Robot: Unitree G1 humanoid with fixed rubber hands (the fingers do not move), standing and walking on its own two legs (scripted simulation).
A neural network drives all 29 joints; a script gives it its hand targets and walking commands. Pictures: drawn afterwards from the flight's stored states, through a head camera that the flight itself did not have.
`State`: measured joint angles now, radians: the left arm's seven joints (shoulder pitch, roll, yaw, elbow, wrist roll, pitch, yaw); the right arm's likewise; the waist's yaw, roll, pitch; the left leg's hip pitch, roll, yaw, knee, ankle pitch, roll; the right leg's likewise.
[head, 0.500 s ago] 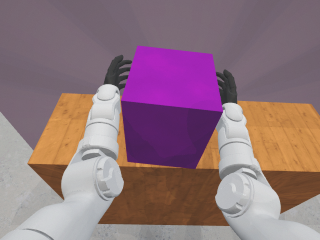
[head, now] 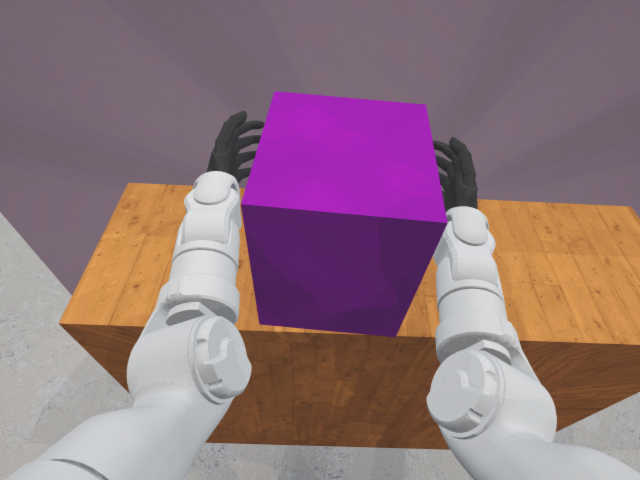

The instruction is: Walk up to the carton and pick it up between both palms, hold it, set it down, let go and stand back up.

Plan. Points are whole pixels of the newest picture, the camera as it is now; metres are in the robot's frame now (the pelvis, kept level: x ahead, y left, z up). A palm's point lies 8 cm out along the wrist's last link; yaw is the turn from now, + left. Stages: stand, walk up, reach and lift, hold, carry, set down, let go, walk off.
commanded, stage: set down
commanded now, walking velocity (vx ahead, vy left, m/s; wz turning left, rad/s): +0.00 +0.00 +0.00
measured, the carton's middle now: (338, 220) +0.42 -0.02 +0.08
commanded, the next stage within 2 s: none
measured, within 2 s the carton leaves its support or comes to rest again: neither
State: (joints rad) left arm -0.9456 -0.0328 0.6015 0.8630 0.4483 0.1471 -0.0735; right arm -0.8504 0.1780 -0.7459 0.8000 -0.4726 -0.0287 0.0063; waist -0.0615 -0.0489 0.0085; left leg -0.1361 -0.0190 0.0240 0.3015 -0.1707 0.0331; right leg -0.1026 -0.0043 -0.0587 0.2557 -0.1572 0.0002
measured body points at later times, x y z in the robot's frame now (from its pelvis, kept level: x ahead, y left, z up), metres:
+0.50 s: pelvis +0.00 +0.00 +0.00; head +0.02 +0.02 +0.45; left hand +0.46 +0.13 +0.14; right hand +0.42 -0.17 +0.13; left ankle -0.01 +0.09 -0.75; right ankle -0.01 -0.12 -0.75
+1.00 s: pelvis -0.01 -0.02 -0.01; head +0.02 +0.01 +0.44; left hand +0.48 +0.13 +0.15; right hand +0.44 -0.21 +0.16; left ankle -0.01 +0.09 -0.75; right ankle -0.01 -0.12 -0.75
